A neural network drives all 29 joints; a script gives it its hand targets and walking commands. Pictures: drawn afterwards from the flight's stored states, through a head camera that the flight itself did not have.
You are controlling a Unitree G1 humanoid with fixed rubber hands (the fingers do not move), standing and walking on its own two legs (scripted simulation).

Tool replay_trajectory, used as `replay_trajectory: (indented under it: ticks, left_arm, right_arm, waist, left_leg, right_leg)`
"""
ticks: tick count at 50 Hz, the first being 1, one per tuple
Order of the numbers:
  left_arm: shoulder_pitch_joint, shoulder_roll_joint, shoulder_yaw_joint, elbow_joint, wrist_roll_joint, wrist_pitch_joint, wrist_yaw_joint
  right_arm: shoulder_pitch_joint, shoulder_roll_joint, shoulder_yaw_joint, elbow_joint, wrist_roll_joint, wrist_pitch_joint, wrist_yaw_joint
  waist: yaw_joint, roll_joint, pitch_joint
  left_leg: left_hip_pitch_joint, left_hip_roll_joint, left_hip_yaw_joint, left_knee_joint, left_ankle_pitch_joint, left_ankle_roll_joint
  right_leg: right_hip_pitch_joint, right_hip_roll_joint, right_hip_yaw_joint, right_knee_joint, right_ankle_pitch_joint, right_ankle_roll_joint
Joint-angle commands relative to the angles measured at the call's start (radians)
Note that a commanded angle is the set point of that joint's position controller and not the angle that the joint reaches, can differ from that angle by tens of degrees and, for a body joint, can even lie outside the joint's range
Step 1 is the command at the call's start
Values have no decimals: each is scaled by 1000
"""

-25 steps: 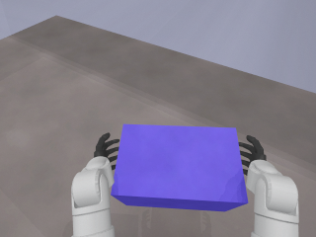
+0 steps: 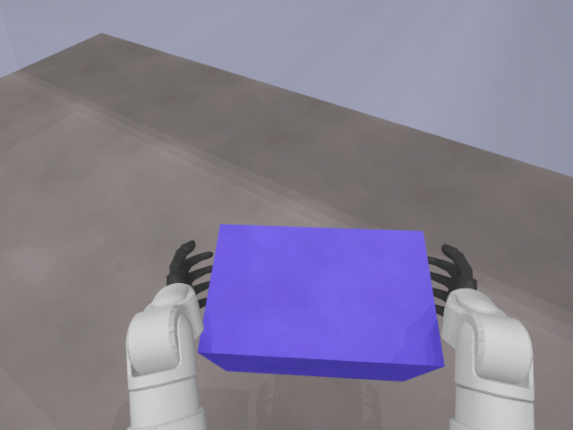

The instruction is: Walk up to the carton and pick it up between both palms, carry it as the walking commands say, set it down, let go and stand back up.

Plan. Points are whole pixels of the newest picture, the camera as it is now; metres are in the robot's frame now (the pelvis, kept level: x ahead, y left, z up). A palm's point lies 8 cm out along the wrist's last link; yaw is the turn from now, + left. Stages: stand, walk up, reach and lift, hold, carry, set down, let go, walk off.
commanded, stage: carry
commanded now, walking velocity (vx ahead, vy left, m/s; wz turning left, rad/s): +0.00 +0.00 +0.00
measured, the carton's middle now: (316, 306) +0.30 +0.00 -0.01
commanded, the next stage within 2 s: none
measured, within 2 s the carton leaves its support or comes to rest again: neither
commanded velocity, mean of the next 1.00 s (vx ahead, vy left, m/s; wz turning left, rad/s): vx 0.00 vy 0.00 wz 0.00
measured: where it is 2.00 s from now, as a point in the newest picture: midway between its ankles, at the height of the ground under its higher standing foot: outside the picture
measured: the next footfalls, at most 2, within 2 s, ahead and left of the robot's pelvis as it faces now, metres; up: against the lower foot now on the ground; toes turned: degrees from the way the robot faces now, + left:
none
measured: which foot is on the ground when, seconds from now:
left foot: down 0.00-1.00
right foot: down 0.00-1.00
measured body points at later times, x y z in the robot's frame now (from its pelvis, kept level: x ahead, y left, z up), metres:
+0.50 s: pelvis +0.00 +0.01 +0.00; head +0.00 +0.01 +0.45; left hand +0.28 +0.19 +0.06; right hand +0.28 -0.18 +0.05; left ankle -0.05 +0.09 -0.73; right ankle -0.05 -0.11 -0.73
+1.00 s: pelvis -0.07 +0.02 +0.00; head -0.09 +0.02 +0.45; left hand +0.21 +0.20 +0.04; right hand +0.21 -0.17 +0.04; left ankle -0.05 +0.09 -0.74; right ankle -0.05 -0.11 -0.74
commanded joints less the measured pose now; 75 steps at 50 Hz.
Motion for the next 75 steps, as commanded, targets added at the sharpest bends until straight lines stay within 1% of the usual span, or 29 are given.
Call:
replay_trajectory:
  ticks: [1,2,3,4,5,6,7,8,9,11,12,13,14,17,19,23,25,26,29,32,36,41,44,48,52,57,59,61,75]
  left_arm:
    - [-503,-849,-813,-161,-425,-4,-347]
    - [-512,-842,-811,-174,-425,11,-340]
    - [-509,-822,-788,-139,-402,19,-335]
    - [-529,-809,-787,-140,-400,16,-333]
    - [-546,-819,-818,-191,-420,21,-333]
    - [-528,-829,-821,-183,-423,26,-336]
    - [-533,-821,-811,-158,-424,27,-338]
    - [-536,-818,-803,-143,-426,30,-344]
    - [-537,-802,-760,-81,-397,21,-349]
    - [-512,-820,-731,-34,-368,-8,-354]
    - [-526,-838,-759,-72,-388,-15,-353]
    - [-533,-852,-782,-102,-404,-11,-348]
    - [-546,-853,-790,-127,-414,-4,-343]
    - [-547,-837,-790,-161,-410,9,-332]
    - [-536,-824,-788,-153,-405,13,-334]
    - [-513,-802,-740,-57,-370,-5,-345]
    - [-516,-811,-739,-42,-363,-23,-347]
    - [-530,-826,-762,-78,-384,-23,-347]
    - [-535,-827,-752,-64,-374,-27,-341]
    - [-534,-826,-739,-44,-359,-43,-342]
    - [-533,-815,-705,7,-321,-75,-345]
    - [-527,-796,-609,172,-218,-185,-354]
    - [-557,-805,-641,84,-242,-232,-349]
    - [-504,-780,-682,12,-264,-219,-336]
    - [-449,-754,-675,41,-251,-212,-336]
    - [-454,-736,-627,132,-210,-252,-342]
    - [-471,-745,-656,73,-236,-259,-341]
    - [-473,-735,-645,87,-229,-267,-340]
    - [-435,-713,-645,70,-236,-264,-338]
  right_arm:
    - [-631,874,829,-248,480,-17,357]
    - [-652,874,841,-252,498,1,358]
    - [-634,859,809,-184,477,8,362]
    - [-619,848,794,-154,468,3,364]
    - [-595,864,817,-170,484,6,365]
    - [-563,869,810,-145,473,11,366]
    - [-552,858,790,-123,456,11,366]
    - [-575,852,789,-135,452,13,366]
    - [-570,831,748,-73,415,5,366]
    - [-606,840,751,-97,409,-12,368]
    - [-631,857,777,-144,431,-18,369]
    - [-665,866,801,-193,461,-16,369]
    - [-675,877,807,-198,476,-8,368]
    - [-646,873,808,-185,483,1,365]
    - [-592,862,782,-140,462,4,367]
    - [-586,833,740,-78,412,-16,366]
    - [-599,835,735,-73,405,-33,368]
    - [-619,849,760,-114,427,-33,367]
    - [-613,851,745,-83,421,-36,369]
    - [-613,848,730,-64,409,-54,372]
    - [-607,836,695,-12,374,-86,375]
    - [-625,803,603,125,273,-199,383]
    - [-656,809,621,41,294,-250,377]
    - [-602,790,653,-14,316,-237,366]
    - [-555,761,652,-1,302,-230,367]
    - [-545,734,595,87,251,-270,372]
    - [-571,745,626,22,279,-279,371]
    - [-565,736,608,41,266,-287,368]
    - [-550,719,632,0,277,-282,358]
  waist:
    - [-9,-208,-355]
    - [-14,-167,-368]
    - [-15,-78,-383]
    - [-21,43,-405]
    - [-25,163,-416]
    - [-25,210,-399]
    - [-25,197,-385]
    - [-16,146,-388]
    - [-9,106,-398]
    - [-17,-89,-384]
    - [-20,-139,-381]
    - [-21,-138,-382]
    - [-18,-120,-381]
    - [-18,34,-429]
    - [-16,72,-425]
    - [-16,-15,-410]
    - [-18,-37,-395]
    - [-17,-37,-394]
    - [-17,-6,-400]
    - [-16,-8,-391]
    - [-15,-11,-377]
    - [-12,-13,-300]
    - [-13,-2,-288]
    - [-13,-2,-323]
    - [-11,2,-321]
    - [-10,9,-267]
    - [-10,12,-261]
    - [-10,16,-267]
    - [-6,-14,-294]
  left_leg:
    - [-83,-24,14,-219,13,-18]
    - [70,-3,5,-303,190,-8]
    - [232,44,-30,-255,540,11]
    - [406,125,-79,-149,1009,39]
    - [526,209,-131,-69,1370,79]
    - [581,239,-166,-60,1493,119]
    - [566,240,-171,-62,1465,129]
    - [479,223,-140,-56,1329,109]
    - [365,180,-88,-30,1108,72]
    - [147,69,-51,-21,565,0]
    - [106,55,-50,-62,382,-10]
    - [118,52,-51,-122,341,-10]
    - [157,56,-45,-141,434,-6]
    - [348,136,-84,-69,973,30]
    - [360,155,-97,-56,1058,49]
    - [231,107,-82,-59,756,25]
    - [214,96,-79,-82,657,15]
    - [222,99,-81,-92,652,16]
    - [259,130,-94,-84,768,27]
    - [247,132,-103,-95,760,35]
    - [215,127,-101,-124,608,38]
    - [142,127,-125,-196,333,45]
    - [125,133,-136,-230,257,47]
    - [140,140,-136,-237,260,52]
    - [136,139,-130,-237,253,52]
    - [84,142,-142,-286,97,50]
    - [66,145,-153,-312,14,53]
    - [62,146,-154,-320,-9,54]
    - [71,135,-136,-272,25,44]
  right_leg:
    - [459,-170,117,81,1368,-90]
    - [348,-160,101,76,1158,-70]
    - [195,-119,70,97,836,-34]
    - [22,-70,31,137,514,-8]
    - [-127,-30,11,160,169,0]
    - [-221,1,13,121,-84,-11]
    - [-220,6,17,63,-93,-19]
    - [-116,-7,22,-16,19,-29]
    - [21,-34,27,-96,277,-32]
    - [202,-115,95,24,954,-59]
    - [244,-146,99,41,1087,-68]
    - [241,-147,93,50,1068,-68]
    - [212,-133,85,59,991,-56]
    - [49,-71,47,75,554,-18]
    - [26,-54,36,46,433,-16]
    - [133,-92,69,26,690,-30]
    - [133,-106,79,23,734,-33]
    - [122,-108,82,18,700,-32]
    - [87,-97,75,17,576,-20]
    - [84,-93,75,9,526,-15]
    - [94,-102,83,-14,478,-16]
    - [49,-96,97,-65,272,-12]
    - [37,-87,88,-76,208,-5]
    - [39,-82,75,-65,210,0]
    - [21,-87,80,-61,210,2]
    - [-21,-76,72,-62,139,9]
    - [-22,-67,64,-58,123,11]
    - [-23,-65,59,-54,123,14]
    - [-31,-79,79,-68,136,4]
